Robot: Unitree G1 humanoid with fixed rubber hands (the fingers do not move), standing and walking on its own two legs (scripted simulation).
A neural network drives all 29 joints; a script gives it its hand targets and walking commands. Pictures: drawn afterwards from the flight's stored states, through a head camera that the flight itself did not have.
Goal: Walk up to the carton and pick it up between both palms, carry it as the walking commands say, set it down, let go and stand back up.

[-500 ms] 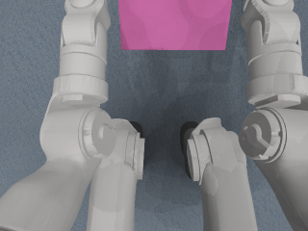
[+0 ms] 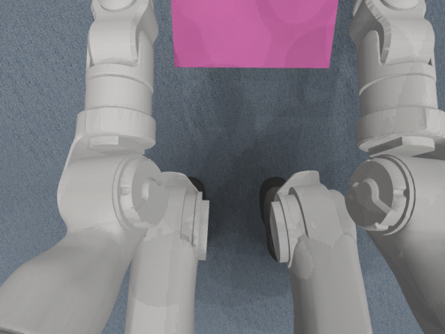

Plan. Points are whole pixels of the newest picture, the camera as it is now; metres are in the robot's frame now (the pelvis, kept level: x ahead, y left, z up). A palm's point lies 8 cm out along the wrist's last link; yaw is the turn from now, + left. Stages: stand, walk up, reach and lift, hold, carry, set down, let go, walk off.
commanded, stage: set down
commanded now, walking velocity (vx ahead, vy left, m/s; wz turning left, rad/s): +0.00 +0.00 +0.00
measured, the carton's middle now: out of the picture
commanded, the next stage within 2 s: none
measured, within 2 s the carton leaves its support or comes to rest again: rests again in 0.44 s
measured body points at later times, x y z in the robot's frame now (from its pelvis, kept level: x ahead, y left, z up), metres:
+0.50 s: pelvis +0.00 +0.00 +0.00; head +0.38 +0.01 +0.23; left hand +0.56 +0.14 -0.20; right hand +0.55 -0.15 -0.20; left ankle +0.09 +0.12 -0.35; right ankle +0.10 -0.10 -0.35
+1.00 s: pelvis -0.03 -0.01 +0.00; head +0.34 +0.00 +0.23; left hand +0.56 +0.15 -0.16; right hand +0.58 -0.17 -0.14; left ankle +0.09 +0.12 -0.35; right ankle +0.10 -0.10 -0.35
